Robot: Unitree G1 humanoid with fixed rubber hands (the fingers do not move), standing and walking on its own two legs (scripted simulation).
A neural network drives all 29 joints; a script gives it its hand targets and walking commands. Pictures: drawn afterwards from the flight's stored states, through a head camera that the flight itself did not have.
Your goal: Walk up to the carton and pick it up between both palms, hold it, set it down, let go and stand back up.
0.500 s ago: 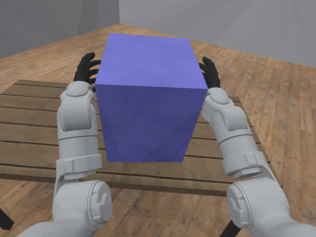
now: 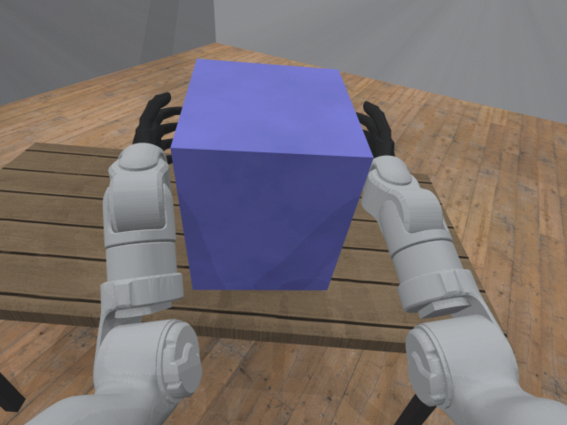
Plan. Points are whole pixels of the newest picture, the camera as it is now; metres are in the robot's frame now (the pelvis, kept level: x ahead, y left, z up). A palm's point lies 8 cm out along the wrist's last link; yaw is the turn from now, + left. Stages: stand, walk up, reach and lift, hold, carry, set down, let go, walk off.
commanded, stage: hold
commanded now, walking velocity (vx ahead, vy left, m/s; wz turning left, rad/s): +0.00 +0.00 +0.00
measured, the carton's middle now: (265, 180) +0.39 +0.01 +0.19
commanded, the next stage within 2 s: none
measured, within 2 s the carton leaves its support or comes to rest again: neither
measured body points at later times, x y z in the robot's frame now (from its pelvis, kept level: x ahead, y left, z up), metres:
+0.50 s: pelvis +0.00 +0.00 +0.00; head -0.06 +0.03 +0.44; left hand +0.38 +0.15 +0.25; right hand +0.38 -0.14 +0.24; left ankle +0.02 +0.11 -0.75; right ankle +0.03 -0.09 -0.75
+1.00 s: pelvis +0.00 +0.00 +0.00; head -0.07 +0.02 +0.44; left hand +0.38 +0.15 +0.25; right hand +0.38 -0.14 +0.24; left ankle +0.02 +0.11 -0.75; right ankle +0.03 -0.09 -0.75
